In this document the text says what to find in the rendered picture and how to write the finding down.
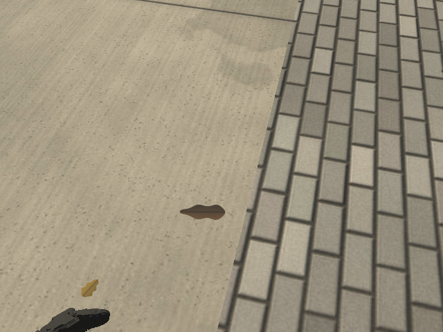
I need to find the left robot hand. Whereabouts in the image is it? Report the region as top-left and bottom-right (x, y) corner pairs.
(36, 308), (110, 332)

